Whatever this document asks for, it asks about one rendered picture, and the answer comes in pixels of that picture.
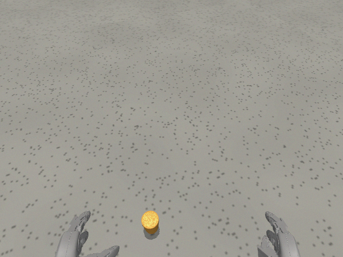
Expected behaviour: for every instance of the cup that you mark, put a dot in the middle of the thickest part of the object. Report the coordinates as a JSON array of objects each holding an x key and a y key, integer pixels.
[{"x": 150, "y": 221}]

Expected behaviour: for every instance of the left robot hand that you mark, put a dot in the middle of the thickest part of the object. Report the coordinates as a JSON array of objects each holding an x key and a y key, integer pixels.
[{"x": 72, "y": 241}]

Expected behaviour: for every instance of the right robot hand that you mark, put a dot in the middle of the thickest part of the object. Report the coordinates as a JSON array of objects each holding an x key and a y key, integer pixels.
[{"x": 284, "y": 243}]

